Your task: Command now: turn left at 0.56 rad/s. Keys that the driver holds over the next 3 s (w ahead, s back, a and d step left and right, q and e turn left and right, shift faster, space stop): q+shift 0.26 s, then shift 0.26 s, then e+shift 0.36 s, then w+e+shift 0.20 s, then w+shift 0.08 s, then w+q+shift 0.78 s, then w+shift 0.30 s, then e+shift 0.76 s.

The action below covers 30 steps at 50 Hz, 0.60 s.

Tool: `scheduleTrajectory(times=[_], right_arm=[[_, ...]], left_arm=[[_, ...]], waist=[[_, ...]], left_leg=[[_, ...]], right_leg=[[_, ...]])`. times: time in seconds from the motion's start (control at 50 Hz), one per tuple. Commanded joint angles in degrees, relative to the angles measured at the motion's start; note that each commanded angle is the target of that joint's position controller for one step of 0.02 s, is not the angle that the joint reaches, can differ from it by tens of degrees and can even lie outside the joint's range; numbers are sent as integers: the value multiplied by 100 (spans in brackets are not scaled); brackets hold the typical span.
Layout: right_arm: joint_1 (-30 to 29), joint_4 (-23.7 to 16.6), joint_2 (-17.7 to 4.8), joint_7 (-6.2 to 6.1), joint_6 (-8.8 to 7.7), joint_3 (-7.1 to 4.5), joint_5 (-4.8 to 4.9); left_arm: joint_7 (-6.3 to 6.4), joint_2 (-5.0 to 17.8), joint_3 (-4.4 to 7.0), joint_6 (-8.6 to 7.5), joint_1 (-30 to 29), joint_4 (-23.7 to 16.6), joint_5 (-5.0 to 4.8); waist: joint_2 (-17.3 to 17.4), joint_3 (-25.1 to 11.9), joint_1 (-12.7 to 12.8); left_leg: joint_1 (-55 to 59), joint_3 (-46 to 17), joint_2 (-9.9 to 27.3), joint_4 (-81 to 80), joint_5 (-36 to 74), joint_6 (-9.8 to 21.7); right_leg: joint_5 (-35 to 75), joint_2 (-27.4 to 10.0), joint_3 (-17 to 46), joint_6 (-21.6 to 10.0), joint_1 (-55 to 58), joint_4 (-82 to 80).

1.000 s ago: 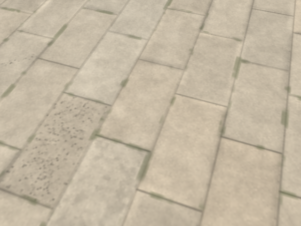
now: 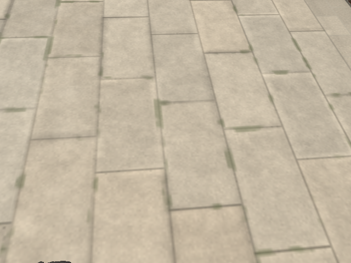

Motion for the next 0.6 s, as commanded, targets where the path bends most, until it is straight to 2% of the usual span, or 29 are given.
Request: scheduleTrajectory(times=[0.02,0.06,0.12,0.16,0.18,0.2,0.22,0.24,0.26,0.28,0.3,0.34,0.4,0.46,0.52,0.54,0.56,0.58,0.6], right_arm=[[-22,-471,-1236,-117,-16,-447,75],[-192,-552,-1198,-162,117,-494,146],[-412,-678,-1205,-172,274,-546,174],[-647,-772,-1164,-166,289,-531,277],[-529,-786,-990,-176,291,-475,274],[-57,-751,-603,-152,293,-374,198],[-13,-846,-1053,-129,196,-524,127],[21,-768,-1469,-100,165,-632,86],[136,-615,-1545,-99,199,-666,89],[200,-491,-1373,-125,244,-628,50],[251,-477,-1186,-119,271,-564,32],[-16,-634,-996,-105,240,-456,63],[-473,-853,-829,-108,194,-322,61],[-567,-919,-688,-64,190,-209,-3],[-620,-934,-657,-33,185,-149,7],[-615,-901,-581,-39,178,-124,-8],[-475,-808,-460,-48,168,-100,-32],[-240,-686,-401,-51,150,-97,-57],[-165,-685,-700,-84,137,-167,-67]], left_arm=[[15,492,220,-188,-241,-432,-87],[-11,440,209,-216,-226,-336,-151],[-99,449,216,-244,-24,-147,-202],[-117,574,291,-241,403,73,-186],[-91,810,377,-207,525,157,-163],[-52,1262,427,-141,316,17,-6],[-97,1320,427,-158,51,-110,317],[-69,1084,369,-203,-302,-232,294],[-21,798,284,-214,-589,-279,199],[22,692,235,-207,-588,-286,112],[49,677,201,-194,-517,-242,39],[59,750,177,-160,-158,-142,50],[44,901,214,-84,325,20,56],[-16,1070,252,-51,261,86,-8],[-81,1168,263,-42,231,186,-82],[-106,1052,205,-55,325,267,-108],[-141,864,118,-77,324,342,-137],[-172,762,59,-97,282,406,-198],[-202,816,58,-159,510,499,-227]], waist=[[973,-799,47],[862,-967,99],[1042,-989,190],[1069,-945,456],[851,-955,421],[-651,-980,72],[-1253,-584,5],[-900,-354,-114],[-547,-225,-176],[-380,-228,-121],[-424,-173,-65],[-453,-169,123],[-586,-289,430],[-728,-411,422],[-931,-450,435],[-939,-481,444],[-876,-498,337],[-810,-440,142],[-691,-448,139]], left_leg=[[1877,-2450,1415,-832,2184,1156],[1878,-2375,1240,-781,2305,995],[1375,-2360,963,-847,1957,838],[785,-2292,688,-768,1100,597],[23,-2042,377,-449,-13,335],[-1105,-990,-439,954,-1761,13],[-1790,-585,-390,2112,-2301,-234],[-1752,-332,48,2965,-1938,-392],[-1724,-184,157,3254,-1486,-458],[-1749,-138,145,3595,-1140,-509],[-1847,-43,144,3989,-993,-579],[-1946,279,206,4101,-913,-714],[-2099,335,308,3328,-933,-856],[-1512,533,459,2391,-1028,-844],[-611,922,461,1412,-1071,-729],[-264,920,453,919,-994,-667],[218,923,407,148,-621,-573],[880,1022,305,-967,276,-424],[1609,819,432,-1411,1105,-261]], right_leg=[[-516,54,154,130,-1244,677],[-198,76,134,172,-984,248],[361,203,5,123,-120,-764],[1414,101,-110,15,820,-2079],[1841,-460,172,-164,1631,-2404],[2114,-1864,1575,-796,2223,-2471],[2701,-2784,2433,-1444,1376,-2562],[2825,-2782,2009,-1572,1095,-2550],[2608,-2300,1292,-1330,962,-2444],[2484,-1929,905,-1172,1021,-2311],[3044,-1821,636,-1203,1034,-2211],[4032,-1755,274,-1423,1156,-2151],[4420,-1870,247,-1629,1825,-2063],[4365,-1938,85,-1660,1803,-2038],[4413,-1912,-84,-1626,1431,-1982],[4348,-1856,3,-1599,1342,-1896],[4245,-1758,37,-1507,1213,-1789],[4132,-1646,44,-1337,959,-1683],[3764,-1532,92,-1019,572,-1613]])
